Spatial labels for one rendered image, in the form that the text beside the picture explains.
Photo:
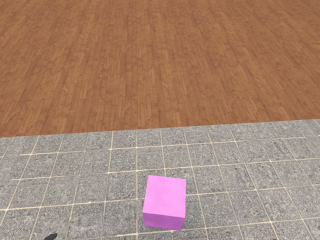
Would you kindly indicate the carton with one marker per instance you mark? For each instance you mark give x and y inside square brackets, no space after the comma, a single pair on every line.
[165,203]

